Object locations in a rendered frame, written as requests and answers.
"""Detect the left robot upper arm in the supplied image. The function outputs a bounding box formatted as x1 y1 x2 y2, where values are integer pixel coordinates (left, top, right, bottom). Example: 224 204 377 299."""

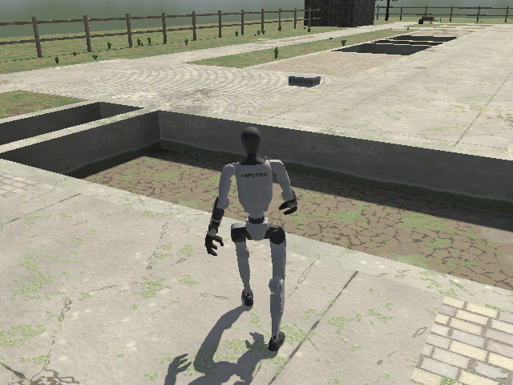
217 163 236 209

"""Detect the robot left forearm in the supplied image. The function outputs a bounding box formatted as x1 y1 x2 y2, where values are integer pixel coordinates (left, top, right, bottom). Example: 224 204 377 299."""
207 197 224 237

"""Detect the robot right forearm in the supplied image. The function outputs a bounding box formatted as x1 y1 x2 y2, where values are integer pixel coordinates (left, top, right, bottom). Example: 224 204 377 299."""
286 188 297 208

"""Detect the right robot upper arm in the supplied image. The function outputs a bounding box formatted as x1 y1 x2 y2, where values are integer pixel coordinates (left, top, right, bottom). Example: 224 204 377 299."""
269 160 294 201

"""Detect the right robot foot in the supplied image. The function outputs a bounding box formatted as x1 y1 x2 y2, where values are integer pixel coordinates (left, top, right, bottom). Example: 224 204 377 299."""
268 331 285 351

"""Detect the robot left hand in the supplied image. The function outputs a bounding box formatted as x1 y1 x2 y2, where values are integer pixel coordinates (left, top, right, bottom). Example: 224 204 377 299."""
205 234 224 256

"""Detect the robot right hand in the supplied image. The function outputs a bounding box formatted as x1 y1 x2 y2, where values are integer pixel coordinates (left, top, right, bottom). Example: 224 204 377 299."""
279 202 297 215

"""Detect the robot head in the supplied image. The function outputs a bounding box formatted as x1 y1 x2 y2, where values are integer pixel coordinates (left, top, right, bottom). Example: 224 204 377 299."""
239 127 266 165

